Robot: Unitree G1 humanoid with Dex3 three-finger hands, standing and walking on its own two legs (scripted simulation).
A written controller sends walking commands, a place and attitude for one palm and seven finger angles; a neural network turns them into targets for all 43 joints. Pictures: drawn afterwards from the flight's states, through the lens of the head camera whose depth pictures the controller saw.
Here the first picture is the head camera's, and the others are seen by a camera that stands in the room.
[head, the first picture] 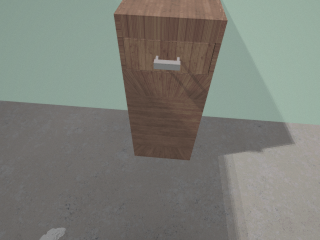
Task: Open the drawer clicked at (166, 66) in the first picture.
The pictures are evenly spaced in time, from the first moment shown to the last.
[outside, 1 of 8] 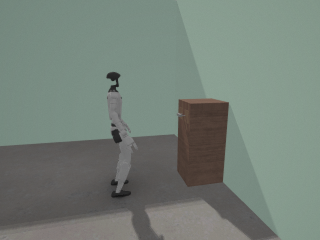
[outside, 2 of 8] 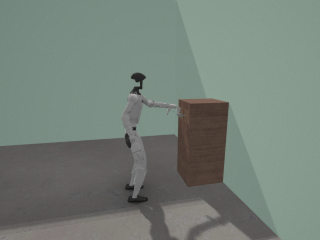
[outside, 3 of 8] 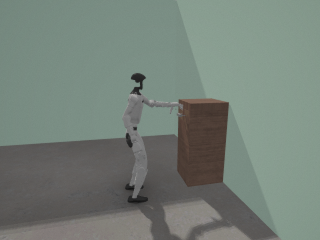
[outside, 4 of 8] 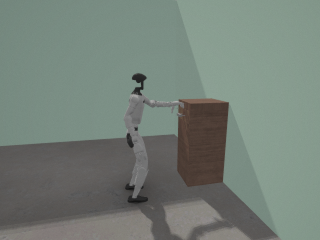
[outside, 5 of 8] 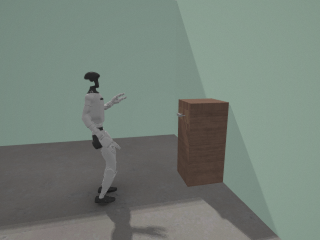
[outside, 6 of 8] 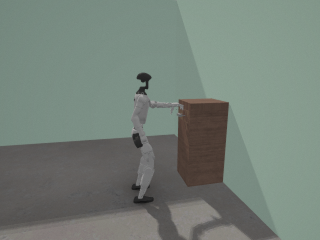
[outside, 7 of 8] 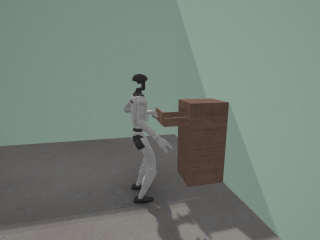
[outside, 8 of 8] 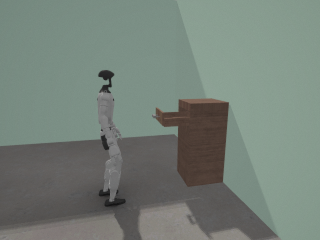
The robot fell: no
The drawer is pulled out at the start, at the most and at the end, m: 0.00 0.30 0.30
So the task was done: yes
